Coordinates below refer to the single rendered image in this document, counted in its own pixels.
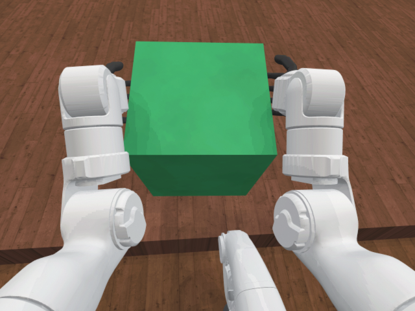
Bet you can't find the robot right thigh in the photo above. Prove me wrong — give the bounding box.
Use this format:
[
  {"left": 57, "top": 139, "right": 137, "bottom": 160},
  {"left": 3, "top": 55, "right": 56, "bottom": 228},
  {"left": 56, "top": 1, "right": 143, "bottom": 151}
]
[{"left": 218, "top": 230, "right": 286, "bottom": 311}]

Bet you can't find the left robot hand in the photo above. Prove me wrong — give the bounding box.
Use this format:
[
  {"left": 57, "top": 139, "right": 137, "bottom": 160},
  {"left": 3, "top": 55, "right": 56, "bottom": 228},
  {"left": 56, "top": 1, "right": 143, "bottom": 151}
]
[{"left": 105, "top": 62, "right": 131, "bottom": 124}]

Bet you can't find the left robot upper arm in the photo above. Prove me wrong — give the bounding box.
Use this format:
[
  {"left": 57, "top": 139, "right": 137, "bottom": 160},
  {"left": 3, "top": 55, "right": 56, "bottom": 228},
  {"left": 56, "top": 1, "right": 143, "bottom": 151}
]
[{"left": 0, "top": 188, "right": 146, "bottom": 311}]

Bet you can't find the right robot upper arm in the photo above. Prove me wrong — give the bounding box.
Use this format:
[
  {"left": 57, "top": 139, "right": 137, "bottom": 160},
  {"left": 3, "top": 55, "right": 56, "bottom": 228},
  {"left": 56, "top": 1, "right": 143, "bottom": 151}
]
[{"left": 272, "top": 189, "right": 415, "bottom": 311}]

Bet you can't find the robot right forearm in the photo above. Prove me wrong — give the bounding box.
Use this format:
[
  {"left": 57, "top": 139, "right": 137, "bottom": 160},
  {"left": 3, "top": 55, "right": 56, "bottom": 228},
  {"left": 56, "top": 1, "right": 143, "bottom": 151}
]
[{"left": 272, "top": 68, "right": 359, "bottom": 227}]

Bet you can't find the robot left forearm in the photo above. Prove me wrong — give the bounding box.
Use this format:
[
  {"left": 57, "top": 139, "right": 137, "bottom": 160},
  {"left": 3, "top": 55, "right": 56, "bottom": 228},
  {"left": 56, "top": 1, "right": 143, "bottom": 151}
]
[{"left": 58, "top": 65, "right": 130, "bottom": 235}]

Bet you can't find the right robot shin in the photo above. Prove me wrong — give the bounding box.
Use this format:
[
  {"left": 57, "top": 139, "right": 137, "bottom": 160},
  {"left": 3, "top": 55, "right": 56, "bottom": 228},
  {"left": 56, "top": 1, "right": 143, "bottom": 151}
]
[{"left": 222, "top": 263, "right": 235, "bottom": 311}]

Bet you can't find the right robot hand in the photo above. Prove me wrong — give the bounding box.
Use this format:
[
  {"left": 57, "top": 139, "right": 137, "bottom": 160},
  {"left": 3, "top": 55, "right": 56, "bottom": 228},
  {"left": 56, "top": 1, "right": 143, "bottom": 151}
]
[{"left": 267, "top": 55, "right": 298, "bottom": 117}]

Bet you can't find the carton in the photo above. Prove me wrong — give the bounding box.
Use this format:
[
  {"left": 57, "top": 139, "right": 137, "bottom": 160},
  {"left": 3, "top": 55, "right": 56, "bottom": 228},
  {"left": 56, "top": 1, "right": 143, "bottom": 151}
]
[{"left": 124, "top": 41, "right": 278, "bottom": 196}]

